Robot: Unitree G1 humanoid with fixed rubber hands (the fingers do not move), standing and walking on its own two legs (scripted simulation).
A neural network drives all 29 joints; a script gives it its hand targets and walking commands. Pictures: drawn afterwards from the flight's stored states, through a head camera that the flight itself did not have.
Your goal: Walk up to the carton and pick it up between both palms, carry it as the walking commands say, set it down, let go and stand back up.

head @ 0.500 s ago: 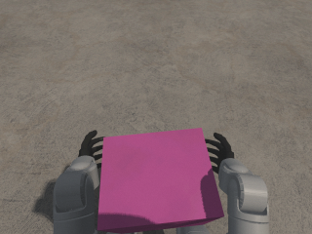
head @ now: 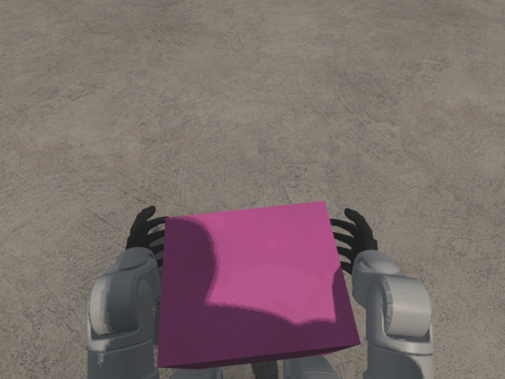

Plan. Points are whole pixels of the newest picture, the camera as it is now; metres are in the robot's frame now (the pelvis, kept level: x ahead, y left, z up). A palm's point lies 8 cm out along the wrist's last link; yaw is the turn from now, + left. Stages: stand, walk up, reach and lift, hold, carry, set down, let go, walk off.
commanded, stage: carry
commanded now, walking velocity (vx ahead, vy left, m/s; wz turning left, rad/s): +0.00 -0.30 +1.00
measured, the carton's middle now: (255, 293) +0.24 +0.01 -0.03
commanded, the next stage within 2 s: none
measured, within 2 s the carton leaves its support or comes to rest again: neither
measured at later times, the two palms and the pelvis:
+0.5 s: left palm (126, 349) +0.14 +0.16 +0.06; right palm (340, 240) +0.29 -0.12 +0.06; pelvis -0.01 -0.12 +0.00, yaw +28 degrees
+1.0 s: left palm out of the picture +0.05 +0.08 +0.07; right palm (334, 234) +0.30 -0.11 +0.06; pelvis +0.02 -0.24 +0.01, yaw +54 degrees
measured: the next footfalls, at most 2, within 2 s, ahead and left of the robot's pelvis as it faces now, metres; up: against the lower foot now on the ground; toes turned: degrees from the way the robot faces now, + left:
right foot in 0.12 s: +0.06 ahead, -0.17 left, +0.00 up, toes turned +7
left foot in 0.38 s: +0.00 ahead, +0.01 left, +0.00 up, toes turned +31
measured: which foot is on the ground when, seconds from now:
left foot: down 0.00-0.14, up 0.16-0.36, down 0.38-0.68, up 0.70-0.92, down 0.94-1.00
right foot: up 0.00-0.10, down 0.12-0.38, up 0.40-0.62, down 0.64-1.00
